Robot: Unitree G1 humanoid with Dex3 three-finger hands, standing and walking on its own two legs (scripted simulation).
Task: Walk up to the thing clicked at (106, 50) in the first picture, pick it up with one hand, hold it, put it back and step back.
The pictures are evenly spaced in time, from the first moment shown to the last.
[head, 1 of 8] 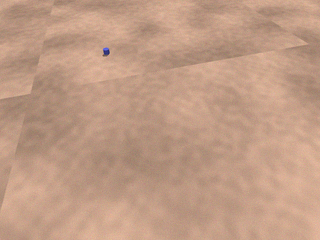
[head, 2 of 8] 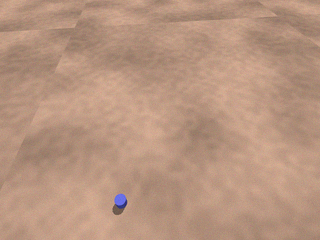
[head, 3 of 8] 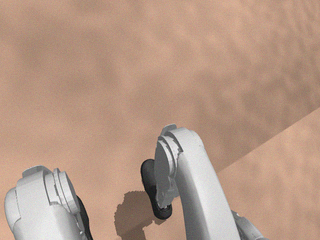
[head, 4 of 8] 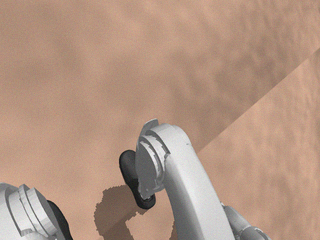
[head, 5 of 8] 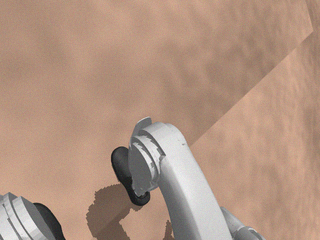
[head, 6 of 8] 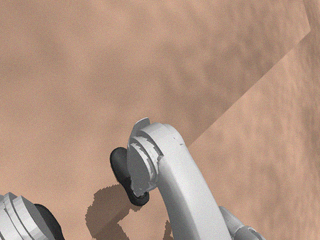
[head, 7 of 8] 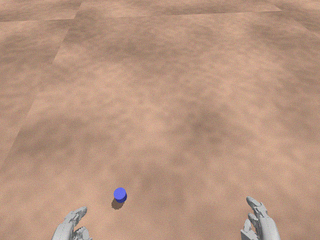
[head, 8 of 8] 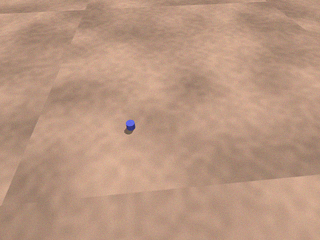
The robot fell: no
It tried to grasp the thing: no
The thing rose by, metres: 0.00
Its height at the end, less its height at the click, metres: +0.00
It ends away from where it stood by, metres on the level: 0.00
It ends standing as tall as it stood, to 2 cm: yes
